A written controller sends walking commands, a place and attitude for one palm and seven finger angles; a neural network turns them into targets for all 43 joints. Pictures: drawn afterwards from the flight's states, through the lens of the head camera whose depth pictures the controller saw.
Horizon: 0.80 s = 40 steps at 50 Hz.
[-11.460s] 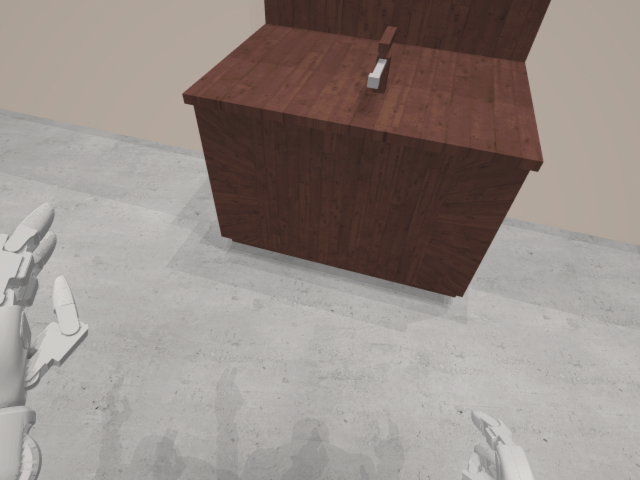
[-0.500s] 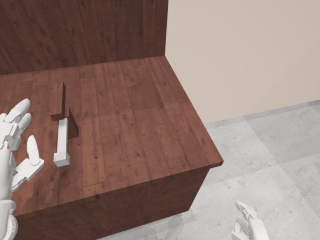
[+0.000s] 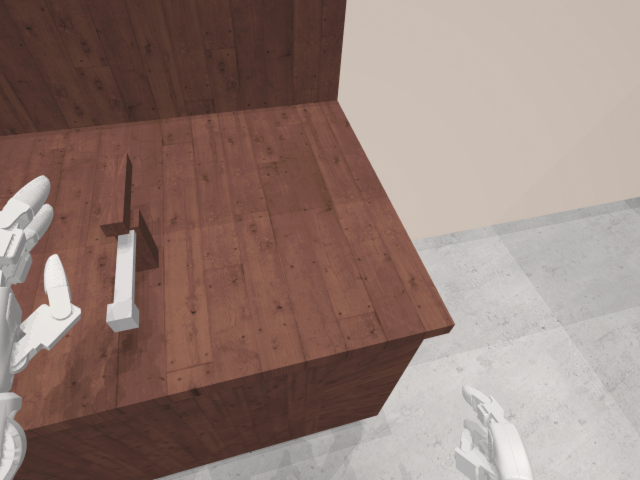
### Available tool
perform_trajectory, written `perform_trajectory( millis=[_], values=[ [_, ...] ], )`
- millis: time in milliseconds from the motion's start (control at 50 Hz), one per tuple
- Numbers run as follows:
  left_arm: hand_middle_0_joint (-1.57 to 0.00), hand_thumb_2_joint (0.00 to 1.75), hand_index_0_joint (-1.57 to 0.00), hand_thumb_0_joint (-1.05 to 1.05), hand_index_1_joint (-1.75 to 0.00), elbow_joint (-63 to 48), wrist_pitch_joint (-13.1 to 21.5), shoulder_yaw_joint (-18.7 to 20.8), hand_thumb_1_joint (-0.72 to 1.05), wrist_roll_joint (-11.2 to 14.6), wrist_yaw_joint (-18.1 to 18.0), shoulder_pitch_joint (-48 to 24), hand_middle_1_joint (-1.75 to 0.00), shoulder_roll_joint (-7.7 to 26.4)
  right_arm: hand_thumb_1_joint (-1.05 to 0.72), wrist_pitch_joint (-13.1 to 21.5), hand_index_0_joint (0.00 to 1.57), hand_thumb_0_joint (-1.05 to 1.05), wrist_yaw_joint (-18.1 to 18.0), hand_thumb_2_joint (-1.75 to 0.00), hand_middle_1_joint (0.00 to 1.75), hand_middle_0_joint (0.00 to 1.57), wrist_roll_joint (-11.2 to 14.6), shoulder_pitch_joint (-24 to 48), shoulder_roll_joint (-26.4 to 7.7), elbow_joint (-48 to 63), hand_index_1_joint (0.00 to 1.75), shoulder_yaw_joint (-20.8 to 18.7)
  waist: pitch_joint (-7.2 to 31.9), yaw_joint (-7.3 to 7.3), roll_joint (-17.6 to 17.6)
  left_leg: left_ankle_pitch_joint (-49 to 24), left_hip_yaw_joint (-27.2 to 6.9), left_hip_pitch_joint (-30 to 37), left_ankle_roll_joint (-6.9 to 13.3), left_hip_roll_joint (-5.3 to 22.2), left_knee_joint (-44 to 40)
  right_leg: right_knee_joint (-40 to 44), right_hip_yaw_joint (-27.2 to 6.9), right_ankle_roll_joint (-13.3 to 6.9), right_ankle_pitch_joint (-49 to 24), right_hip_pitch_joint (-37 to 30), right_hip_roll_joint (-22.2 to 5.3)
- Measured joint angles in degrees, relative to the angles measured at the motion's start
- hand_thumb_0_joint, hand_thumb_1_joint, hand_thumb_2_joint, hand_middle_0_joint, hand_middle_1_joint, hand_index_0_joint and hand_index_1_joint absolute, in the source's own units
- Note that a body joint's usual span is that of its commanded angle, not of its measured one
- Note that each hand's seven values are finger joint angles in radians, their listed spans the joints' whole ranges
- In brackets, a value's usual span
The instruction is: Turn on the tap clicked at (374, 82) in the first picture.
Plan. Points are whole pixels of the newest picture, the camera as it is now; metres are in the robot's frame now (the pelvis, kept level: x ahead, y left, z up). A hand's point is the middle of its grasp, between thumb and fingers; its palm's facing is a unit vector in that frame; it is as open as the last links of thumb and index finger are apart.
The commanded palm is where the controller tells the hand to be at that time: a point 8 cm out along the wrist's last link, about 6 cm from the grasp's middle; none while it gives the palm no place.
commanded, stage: shuffle to correct the standing spot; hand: left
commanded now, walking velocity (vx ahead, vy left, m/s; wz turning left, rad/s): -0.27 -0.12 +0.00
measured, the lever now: (123, 316) +0.28 +0.27 +0.03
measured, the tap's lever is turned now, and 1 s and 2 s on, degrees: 0 0 0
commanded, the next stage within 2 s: come to a stop and stand still in 0.38 s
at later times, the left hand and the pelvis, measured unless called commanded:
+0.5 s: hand (91, 397) +0.15 +0.19 +0.17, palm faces +0.34 -0.80 -0.49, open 7.4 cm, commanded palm +0.08 +0.24 +0.17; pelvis -0.07 -0.04 -0.01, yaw +2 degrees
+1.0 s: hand out of the picture +0.07 +0.19 +0.13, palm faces +0.41 -0.82 -0.40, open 7.4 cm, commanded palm +0.02 +0.21 +0.17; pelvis -0.15 -0.07 -0.03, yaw -1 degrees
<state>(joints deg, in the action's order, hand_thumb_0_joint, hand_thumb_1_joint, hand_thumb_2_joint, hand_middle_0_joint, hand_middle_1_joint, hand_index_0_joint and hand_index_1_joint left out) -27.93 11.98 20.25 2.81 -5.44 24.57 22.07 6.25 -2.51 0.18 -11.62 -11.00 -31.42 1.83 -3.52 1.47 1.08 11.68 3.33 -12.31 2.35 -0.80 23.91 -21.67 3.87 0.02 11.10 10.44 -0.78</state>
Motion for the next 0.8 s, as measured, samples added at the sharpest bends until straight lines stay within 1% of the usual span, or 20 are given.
perform_trajectory(
  millis=[180,300,380,420,440,480,500,520,540,560,580,600,620,640,680,700,720,740,780,800],
  values=[
    [-0.21,0.89,-0.21,0.01,-0.3,-3.1,2.0,1.9,0.89,0.6,0.7,0.9,-0.31,1.4,-0.9,0.8,0.21,0.01,0.7,-0.89,0.3,0.2,-0.5,1.1,0.8,1.6,0.3,-0.2,-2.7,0.57,-0.7,-0.5,-0.6,-3.8,-1.6,1.9,2.5,-2.2,0.7,-1.8,-0.4,3.7,1.7],
    [-0.21,0.89,-0.21,0.01,-0.3,-5.4,3.5,2.8,0.88,0.8,1.3,2.7,-0.31,2.0,-0.9,1.6,0.21,0.01,0.6,-0.89,0.3,0.21,-0.6,1.4,-0.2,1.1,0.3,-1.4,-3.3,0.51,-2.5,0.2,-2.3,-8.7,-2.9,4.0,7.7,-4.3,2.1,-3.8,-0.9,7.1,3.8],
    [-0.22,0.89,-0.22,0.01,-0.3,-6.3,4.3,2.8,0.88,0.7,0.6,3.5,-0.31,1.9,-0.9,1.6,0.21,0.01,0.0,-0.89,0.3,0.21,-0.4,1.2,-1.1,-1.1,0.3,-3.0,-1.7,-0.11,-1.2,9.3,-3.7,-11.0,-2.9,1.5,17.2,-6.3,1.9,-4.5,-0.8,10.1,2.7],
    [-0.22,0.89,-0.22,0.01,-0.3,-6.6,4.0,3.4,0.88,0.6,0.1,4.0,-0.31,2.2,-0.9,1.5,0.21,0.01,-0.4,-0.89,0.3,0.2,-0.5,0.8,-1.3,-2.0,0.29,-3.5,-0.8,-0.79,0.3,12.0,-3.2,-10.1,-2.9,0.4,17.5,-6.7,1.7,-4.5,-1.3,11.5,1.6],
    [-0.22,0.89,-0.22,0.01,-0.3,-6.7,4.1,3.7,0.88,0.5,-0.1,4.2,-0.31,2.4,-0.9,1.5,0.2,0.01,-0.6,-0.89,0.3,0.2,-0.7,0.6,-1.3,-2.3,0.29,-3.6,-0.4,-1.2,0.9,11.9,-2.8,-9.0,-2.9,0.3,15.5,-6.9,1.7,-4.4,-1.5,12.3,1.1],
    [-0.22,0.89,-0.22,0.01,-0.3,-6.8,4.2,4.5,0.88,0.5,-0.8,4.9,-0.31,3.0,-0.9,1.6,0.2,0.01,-1.0,-0.89,0.3,0.2,-0.7,0.3,-1.8,-2.2,0.29,-3.6,0.1,-2.04,1.3,5.9,-2.2,-5.4,-2.3,1.1,7.6,-8.6,2.1,-4.1,-1.4,14.2,0.6],
    [-0.22,0.89,-0.22,0.01,-0.3,-6.5,4.5,4.8,0.88,0.6,-1.0,4.8,-0.31,3.5,-0.9,1.8,0.2,0.01,-1.4,-0.9,0.3,0.2,-0.8,0.3,-1.7,-2.4,0.29,-3.8,-0.2,-2.44,1.8,4.3,-2.0,-4.7,-3.3,1.0,5.4,-10.1,2.3,-3.9,-1.0,15.2,0.0],
    [-0.22,0.89,-0.22,0.01,-0.3,-5.7,4.7,5.1,0.88,0.7,-1.0,4.3,-0.31,4.0,-0.9,1.9,0.2,0.01,-1.6,-0.9,0.3,0.2,-1.0,0.6,-1.1,-2.7,0.29,-3.9,-1.0,-2.41,2.8,3.7,-1.7,-4.8,-3.5,0.4,5.3,-13.0,1.2,-2.7,0.8,16.4,-0.3],
    [-0.22,0.89,-0.22,0.01,-0.3,-5.0,4.7,5.4,0.88,0.7,-0.9,4.0,-0.31,4.1,-0.9,1.9,0.2,0.01,-1.6,-0.9,0.3,0.2,-0.9,0.7,-0.6,-2.9,0.29,-3.9,-1.7,-1.99,3.4,3.4,-1.3,-4.6,-3.4,0.3,5.4,-18.0,-0.7,-1.4,4.4,17.8,0.2],
    [-0.22,0.89,-0.22,0.01,-0.3,-4.3,4.4,5.7,0.88,0.8,-0.6,4.0,-0.31,4.0,-0.9,2.1,0.2,0.01,-1.5,-0.9,0.3,0.2,-1.0,0.6,-0.1,-3.0,0.29,-3.8,-2.0,-1.73,3.3,3.3,-1.2,-4.7,-3.2,0.7,5.7,-23.6,-2.1,-0.5,8.0,19.2,1.1],
    [-0.22,0.89,-0.22,0.01,-0.3,-3.9,3.7,5.8,0.88,0.7,-0.4,4.2,-0.31,3.8,-0.91,2.3,0.2,0.01,-1.4,-0.9,0.3,0.2,-1.1,0.3,0.4,-3.0,0.29,-3.7,-2.1,-1.72,2.8,3.2,-1.4,-4.9,-3.3,1.3,5.9,-28.2,-2.8,-0.1,10.2,20.0,1.9],
    [-0.22,0.89,-0.22,0.01,-0.3,-3.7,2.9,5.7,0.88,0.6,-0.3,4.2,-0.31,3.5,-0.9,2.4,0.2,0.01,-1.1,-0.9,0.3,0.2,-1.0,-0.1,0.8,-2.8,0.29,-3.5,-2.3,-1.7,2.2,3.0,-1.8,-5.0,-3.4,2.0,6.1,-30.4,-3.1,-0.1,11.5,19.8,2.3],
    [-0.21,0.89,-0.22,0.01,-0.3,-3.6,2.2,5.5,0.88,0.4,-0.3,4.2,-0.31,3.1,-0.9,2.5,0.2,0.01,-0.6,-0.9,0.3,0.2,-0.7,-0.6,1.0,-2.5,0.29,-3.4,-2.4,-1.55,1.3,3.0,-2.3,-5.2,-3.7,2.8,6.6,-29.8,-3.0,-0.2,12.1,18.6,2.3],
    [-0.21,0.89,-0.22,0.01,-0.3,-3.8,1.5,5.2,0.88,0.3,-0.3,4.2,-0.31,2.6,-0.9,2.5,0.2,0.01,0.0,-0.9,0.3,0.2,-0.3,-1.3,1.0,-2.0,0.29,-3.2,-2.3,-1.31,0.5,3.2,-2.6,-5.5,-4.0,3.4,7.5,-26.5,-2.7,-0.5,11.7,16.6,1.9],
    [-0.21,0.89,-0.21,0.01,-0.3,-4.8,0.1,4.8,0.88,-0.1,-0.6,4.5,-0.31,2.4,-0.9,2.4,0.2,0.01,0.9,-0.9,0.3,0.2,0.5,-2.8,0.7,-0.6,0.29,-2.7,-1.9,-0.83,-0.6,5.0,-3.0,-7.1,-4.6,4.1,11.9,-16.1,-2.0,-1.1,6.2,10.8,0.1],
    [-0.21,0.89,-0.21,0.01,-0.3,-5.1,-0.2,4.5,0.88,-0.4,-0.6,4.1,-0.31,2.1,-0.9,2.2,0.2,0.01,1.3,-0.9,0.3,0.2,0.9,-2.9,0.2,-0.4,0.29,-2.6,-2.0,-0.78,-1.6,7.1,-3.5,-8.6,-4.0,4.7,15.7,-13.9,-1.4,-1.4,3.9,9.4,0.1],
    [-0.21,0.89,-0.21,0.01,-0.3,-4.9,-0.5,3.6,0.88,-0.7,-0.5,3.1,-0.31,1.3,-0.9,1.7,0.2,0.01,1.3,-0.89,0.3,0.2,1.1,-2.3,-0.5,-0.9,0.3,-2.6,-2.5,-1.22,-3.3,10.0,-5.2,-10.3,-3.3,4.8,21.2,-15.1,-0.4,-1.4,4.0,9.3,0.9],
    [-0.21,0.89,-0.21,0.01,-0.3,-4.5,-0.8,2.7,0.88,-0.7,-0.2,1.9,-0.31,0.8,-0.9,1.1,0.21,0.01,1.2,-0.89,0.3,0.2,1.3,-1.7,-0.9,-1.9,0.3,-2.8,-2.9,-1.85,-4.3,11.9,-6.3,-12.1,-3.0,3.9,27.8,-16.4,0.5,-1.3,4.9,9.2,1.2],
    [-0.22,0.89,-0.22,0.01,-0.3,-3.5,-1.7,1.5,0.88,-0.5,0.2,0.2,-0.31,0.2,-0.9,-0.1,0.21,0.01,1.3,-0.89,0.3,0.2,1.6,-1.1,-1.1,-3.8,0.3,-3.1,-2.1,-2.0,-3.7,11.8,-5.8,-14.8,-3.0,1.2,39.2,-17.7,0.7,-1.4,5.9,9.6,0.7],
    [-0.22,0.89,-0.22,0.01,-0.3,-3.1,-2.0,1.4,0.88,-0.4,0.3,0.0,-0.31,0.1,-0.9,-0.8,0.21,0.01,1.5,-0.89,0.3,0.2,1.7,-0.9,-1.0,-4.4,0.3,-3.0,-1.3,-1.93,-2.7,11.0,-4.9,-15.4,-2.8,0.3,42.5,-17.9,0.2,-1.5,5.8,10.2,0.4]
  ],
)
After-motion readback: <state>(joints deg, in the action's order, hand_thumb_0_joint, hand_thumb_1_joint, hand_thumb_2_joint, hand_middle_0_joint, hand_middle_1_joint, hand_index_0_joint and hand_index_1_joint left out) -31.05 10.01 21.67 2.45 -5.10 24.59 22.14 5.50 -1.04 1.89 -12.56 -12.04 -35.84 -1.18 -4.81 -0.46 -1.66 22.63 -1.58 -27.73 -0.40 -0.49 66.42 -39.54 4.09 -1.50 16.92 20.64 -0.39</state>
